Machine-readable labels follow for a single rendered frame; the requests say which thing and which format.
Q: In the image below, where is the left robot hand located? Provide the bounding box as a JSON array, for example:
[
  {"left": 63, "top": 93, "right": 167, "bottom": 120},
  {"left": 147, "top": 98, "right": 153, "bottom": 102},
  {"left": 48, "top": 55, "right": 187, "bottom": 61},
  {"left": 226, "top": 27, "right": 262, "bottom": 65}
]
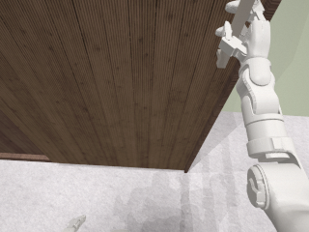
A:
[{"left": 62, "top": 215, "right": 86, "bottom": 232}]

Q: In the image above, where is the wardrobe door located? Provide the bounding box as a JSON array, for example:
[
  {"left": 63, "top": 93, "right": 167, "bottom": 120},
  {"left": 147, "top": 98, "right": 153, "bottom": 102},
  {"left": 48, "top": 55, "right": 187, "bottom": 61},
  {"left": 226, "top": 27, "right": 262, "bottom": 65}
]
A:
[
  {"left": 0, "top": 0, "right": 266, "bottom": 170},
  {"left": 0, "top": 109, "right": 45, "bottom": 156}
]

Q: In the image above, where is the right robot hand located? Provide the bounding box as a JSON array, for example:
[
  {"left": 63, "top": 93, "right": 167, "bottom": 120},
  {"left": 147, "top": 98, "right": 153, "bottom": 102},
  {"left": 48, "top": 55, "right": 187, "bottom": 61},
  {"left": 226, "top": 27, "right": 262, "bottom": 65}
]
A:
[{"left": 215, "top": 0, "right": 271, "bottom": 65}]

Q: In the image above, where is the right robot upper arm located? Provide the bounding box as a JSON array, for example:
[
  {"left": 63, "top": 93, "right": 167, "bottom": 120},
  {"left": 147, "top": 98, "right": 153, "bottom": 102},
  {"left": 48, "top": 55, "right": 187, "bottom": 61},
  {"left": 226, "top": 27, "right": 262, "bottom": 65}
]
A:
[{"left": 246, "top": 163, "right": 309, "bottom": 232}]

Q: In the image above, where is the handle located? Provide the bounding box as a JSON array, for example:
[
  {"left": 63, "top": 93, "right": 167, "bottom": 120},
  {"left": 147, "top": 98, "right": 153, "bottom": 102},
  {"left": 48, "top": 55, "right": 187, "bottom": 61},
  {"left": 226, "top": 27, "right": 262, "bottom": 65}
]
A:
[{"left": 216, "top": 0, "right": 256, "bottom": 69}]

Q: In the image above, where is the robot right forearm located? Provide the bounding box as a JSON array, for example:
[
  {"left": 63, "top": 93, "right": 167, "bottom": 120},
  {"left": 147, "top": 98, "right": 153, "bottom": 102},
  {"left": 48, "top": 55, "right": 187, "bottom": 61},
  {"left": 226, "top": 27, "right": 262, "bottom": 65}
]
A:
[{"left": 236, "top": 57, "right": 309, "bottom": 185}]

